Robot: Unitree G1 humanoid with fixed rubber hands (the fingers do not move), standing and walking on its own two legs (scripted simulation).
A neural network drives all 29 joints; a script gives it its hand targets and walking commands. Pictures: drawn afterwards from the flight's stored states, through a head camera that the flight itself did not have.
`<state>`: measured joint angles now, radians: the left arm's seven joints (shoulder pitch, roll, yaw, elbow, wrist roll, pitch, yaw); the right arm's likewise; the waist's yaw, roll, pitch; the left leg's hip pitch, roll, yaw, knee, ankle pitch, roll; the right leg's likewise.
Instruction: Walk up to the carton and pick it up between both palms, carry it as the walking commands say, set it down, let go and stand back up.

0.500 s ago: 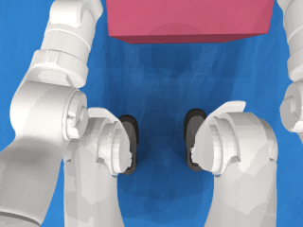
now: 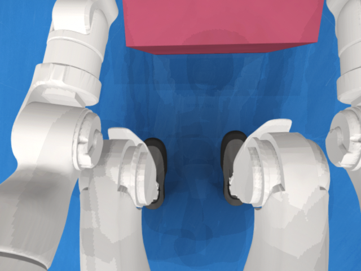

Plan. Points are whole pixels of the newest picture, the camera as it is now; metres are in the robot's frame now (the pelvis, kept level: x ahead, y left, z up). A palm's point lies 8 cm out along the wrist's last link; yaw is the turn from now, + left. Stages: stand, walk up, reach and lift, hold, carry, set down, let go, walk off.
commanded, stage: reach and lift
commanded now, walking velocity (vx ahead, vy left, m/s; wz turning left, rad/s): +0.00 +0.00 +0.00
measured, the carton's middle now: out of the picture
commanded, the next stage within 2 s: none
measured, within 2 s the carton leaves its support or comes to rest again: neither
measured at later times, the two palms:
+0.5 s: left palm out of the picture +0.56 +0.08 -0.09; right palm out of the picture +0.54 -0.27 -0.08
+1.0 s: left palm out of the picture +0.54 +0.10 -0.03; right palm out of the picture +0.52 -0.25 -0.02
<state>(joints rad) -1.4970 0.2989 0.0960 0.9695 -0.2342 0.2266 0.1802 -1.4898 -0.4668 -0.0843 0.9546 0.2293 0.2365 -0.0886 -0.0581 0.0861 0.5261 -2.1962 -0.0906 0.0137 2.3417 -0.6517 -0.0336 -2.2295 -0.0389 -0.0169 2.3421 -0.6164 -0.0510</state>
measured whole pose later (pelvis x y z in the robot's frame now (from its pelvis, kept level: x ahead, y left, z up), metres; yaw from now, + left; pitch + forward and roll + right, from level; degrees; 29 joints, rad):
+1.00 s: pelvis -0.03 +0.01 +0.08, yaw -2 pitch +27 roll +2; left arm -1.40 0.21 0.33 0.60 -0.07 0.45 0.15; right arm -1.49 -0.37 -0.29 0.69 0.04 0.44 -0.05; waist -0.06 0.04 0.53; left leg -1.97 -0.06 0.02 2.06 -0.56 -0.02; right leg -2.02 0.02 0.02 2.05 -0.50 -0.01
